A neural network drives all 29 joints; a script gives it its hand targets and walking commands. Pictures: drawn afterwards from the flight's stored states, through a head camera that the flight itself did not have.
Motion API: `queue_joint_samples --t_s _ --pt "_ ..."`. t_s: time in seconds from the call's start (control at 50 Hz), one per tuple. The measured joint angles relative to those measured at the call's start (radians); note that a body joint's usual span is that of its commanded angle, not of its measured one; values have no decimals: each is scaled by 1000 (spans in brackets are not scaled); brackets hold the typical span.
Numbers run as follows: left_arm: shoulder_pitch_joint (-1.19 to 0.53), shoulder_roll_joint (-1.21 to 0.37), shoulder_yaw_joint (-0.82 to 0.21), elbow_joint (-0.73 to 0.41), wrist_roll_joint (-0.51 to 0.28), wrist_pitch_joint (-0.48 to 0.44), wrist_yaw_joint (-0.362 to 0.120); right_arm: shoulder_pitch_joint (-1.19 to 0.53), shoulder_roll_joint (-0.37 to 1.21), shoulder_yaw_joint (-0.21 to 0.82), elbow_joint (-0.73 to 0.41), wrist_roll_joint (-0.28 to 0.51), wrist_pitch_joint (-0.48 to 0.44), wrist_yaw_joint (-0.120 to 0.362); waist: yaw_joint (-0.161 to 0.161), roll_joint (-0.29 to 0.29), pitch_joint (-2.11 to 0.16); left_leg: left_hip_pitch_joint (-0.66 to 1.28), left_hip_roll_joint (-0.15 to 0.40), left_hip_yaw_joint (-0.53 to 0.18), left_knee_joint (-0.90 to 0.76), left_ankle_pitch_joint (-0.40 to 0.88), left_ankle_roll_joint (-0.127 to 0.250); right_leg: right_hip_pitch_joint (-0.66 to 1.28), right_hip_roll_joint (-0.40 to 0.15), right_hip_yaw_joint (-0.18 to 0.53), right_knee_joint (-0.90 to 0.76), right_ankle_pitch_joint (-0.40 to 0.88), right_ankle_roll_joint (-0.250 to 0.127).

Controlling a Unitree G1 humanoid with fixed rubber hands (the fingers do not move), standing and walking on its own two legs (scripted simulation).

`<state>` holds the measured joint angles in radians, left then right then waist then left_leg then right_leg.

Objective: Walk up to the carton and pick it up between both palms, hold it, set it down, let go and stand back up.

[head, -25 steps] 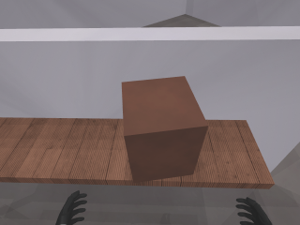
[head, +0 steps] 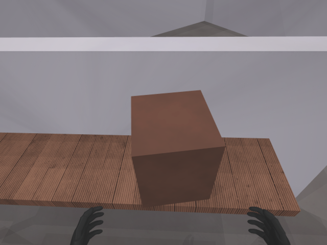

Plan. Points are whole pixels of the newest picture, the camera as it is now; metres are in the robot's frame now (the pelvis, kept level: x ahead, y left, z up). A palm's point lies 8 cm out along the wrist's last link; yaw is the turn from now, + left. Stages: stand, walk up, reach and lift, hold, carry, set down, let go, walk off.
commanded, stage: reach and lift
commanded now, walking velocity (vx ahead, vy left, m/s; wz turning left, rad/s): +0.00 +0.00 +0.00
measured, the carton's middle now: (171, 149) +0.39 +0.04 +0.01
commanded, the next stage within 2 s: none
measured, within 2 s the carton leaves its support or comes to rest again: neither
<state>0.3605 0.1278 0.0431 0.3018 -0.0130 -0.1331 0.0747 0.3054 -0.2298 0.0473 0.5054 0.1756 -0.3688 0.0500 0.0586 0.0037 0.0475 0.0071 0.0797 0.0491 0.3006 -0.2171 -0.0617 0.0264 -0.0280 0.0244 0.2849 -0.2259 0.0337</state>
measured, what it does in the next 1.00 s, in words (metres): stands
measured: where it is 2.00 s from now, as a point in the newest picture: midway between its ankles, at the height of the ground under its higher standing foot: outside the picture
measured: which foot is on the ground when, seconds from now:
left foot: down 0.00-1.00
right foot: down 0.00-1.00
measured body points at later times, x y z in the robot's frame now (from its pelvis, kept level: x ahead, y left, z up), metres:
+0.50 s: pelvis -0.03 +0.00 +0.00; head -0.04 +0.01 +0.45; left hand +0.18 +0.21 +0.00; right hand +0.22 -0.18 +0.01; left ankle -0.03 +0.15 -0.75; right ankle -0.04 -0.14 -0.75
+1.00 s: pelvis -0.03 -0.01 +0.00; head -0.02 +0.00 +0.45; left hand +0.24 +0.22 +0.08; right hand +0.29 -0.17 +0.08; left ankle -0.03 +0.15 -0.75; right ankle -0.04 -0.14 -0.75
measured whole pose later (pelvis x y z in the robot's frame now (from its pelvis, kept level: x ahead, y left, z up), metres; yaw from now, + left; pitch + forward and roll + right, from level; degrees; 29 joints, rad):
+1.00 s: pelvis -0.03 -0.01 +0.00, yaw +0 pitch -4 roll +0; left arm -0.03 0.11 0.16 -0.14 -0.08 0.48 0.07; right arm -0.10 -0.25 0.08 0.11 0.29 0.12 -0.12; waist 0.06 -0.01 0.09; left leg -0.04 0.08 0.04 0.27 -0.15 -0.07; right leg -0.05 -0.01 0.03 0.32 -0.20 0.02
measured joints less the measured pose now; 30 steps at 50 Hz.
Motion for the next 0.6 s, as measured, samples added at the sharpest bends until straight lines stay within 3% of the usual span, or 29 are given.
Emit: queue_joint_samples --t_s 0.32,0.46,0.6 --pt "-54 -14 -32 -32 -53 -64 14 -37 22 44 -61 70 -25 -21 19 -14 -4 -33 6 -5 35 5 -3 -36 9 5 39 4 -5" --pt "-131 -31 -44 -62 -70 26 49 -106 44 23 -119 61 71 -33 26 -23 -2 -54 4 -1 39 17 -2 -72 9 15 68 5 -7" --pt "-212 -37 -16 -186 -65 204 57 -200 28 23 -210 67 190 -66 18 -26 9 -44 4 -4 10 40 -5 -65 11 14 49 23 -10"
